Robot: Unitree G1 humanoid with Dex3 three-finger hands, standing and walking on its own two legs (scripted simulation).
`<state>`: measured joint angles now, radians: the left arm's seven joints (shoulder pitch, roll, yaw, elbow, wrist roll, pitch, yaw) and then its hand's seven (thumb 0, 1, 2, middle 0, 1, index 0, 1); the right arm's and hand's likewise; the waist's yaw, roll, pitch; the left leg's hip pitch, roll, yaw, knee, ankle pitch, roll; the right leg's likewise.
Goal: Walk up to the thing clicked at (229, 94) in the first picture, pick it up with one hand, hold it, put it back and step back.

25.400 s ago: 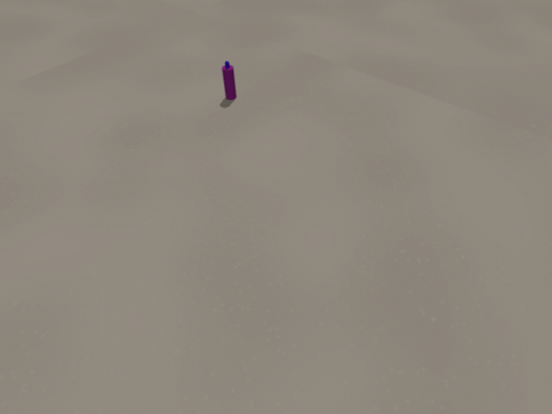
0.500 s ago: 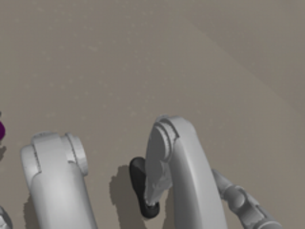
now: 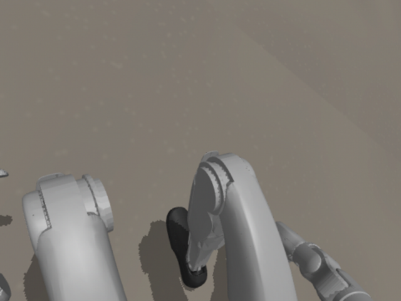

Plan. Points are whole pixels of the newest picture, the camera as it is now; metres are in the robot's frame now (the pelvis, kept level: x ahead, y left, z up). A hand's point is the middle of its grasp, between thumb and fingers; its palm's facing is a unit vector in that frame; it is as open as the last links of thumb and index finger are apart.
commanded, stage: withdraw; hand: left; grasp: from the side
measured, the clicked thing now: out of the picture +0.39 +0.33 -0.16
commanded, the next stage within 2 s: rise in 0.36 s
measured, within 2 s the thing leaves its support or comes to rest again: rests again in 0.74 s
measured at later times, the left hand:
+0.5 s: hand out of the picture +0.36 +0.41 -0.04, palm faces +0.51 -0.86 -0.03, open 17.7 cm
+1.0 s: hand out of the picture +0.26 +0.40 +0.08, palm faces +0.37 -0.77 -0.52, open 17.3 cm
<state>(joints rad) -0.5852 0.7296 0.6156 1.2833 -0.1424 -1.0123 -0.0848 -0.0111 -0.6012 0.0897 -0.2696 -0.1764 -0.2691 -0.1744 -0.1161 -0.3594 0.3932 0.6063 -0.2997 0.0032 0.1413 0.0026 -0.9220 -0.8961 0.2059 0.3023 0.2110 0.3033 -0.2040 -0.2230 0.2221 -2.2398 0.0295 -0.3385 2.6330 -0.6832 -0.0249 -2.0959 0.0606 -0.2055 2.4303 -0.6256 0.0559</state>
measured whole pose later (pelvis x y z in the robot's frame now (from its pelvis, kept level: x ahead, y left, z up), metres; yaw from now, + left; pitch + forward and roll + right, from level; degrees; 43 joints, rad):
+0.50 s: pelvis +0.01 +0.00 +0.02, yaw +3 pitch +22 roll -12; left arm -0.52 0.71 0.64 1.04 -0.24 -0.74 -0.28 -0.02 -0.61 0.05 -0.04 -0.05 -0.05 -0.04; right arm 0.01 -0.33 0.24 0.66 -0.17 0.03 0.09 0.00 -0.88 -0.89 0.21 0.30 0.21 0.30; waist -0.11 -0.12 0.05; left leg -2.27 0.03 -0.25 2.54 -0.68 -0.02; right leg -2.14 0.03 -0.15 2.40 -0.67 0.04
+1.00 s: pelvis +0.01 -0.02 +0.16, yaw +10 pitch +33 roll -5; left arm -0.18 0.57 0.43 0.54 0.03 -0.08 -0.01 -0.01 -0.52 0.07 -0.06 -0.05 -0.06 -0.06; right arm 0.09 -0.27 0.01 0.60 0.03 0.12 0.00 0.01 -0.90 -0.90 0.20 0.30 0.21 0.30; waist -0.02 0.00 -0.13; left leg -1.98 0.05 -0.09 2.04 -0.63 -0.02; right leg -1.92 -0.01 -0.05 1.99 -0.64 0.01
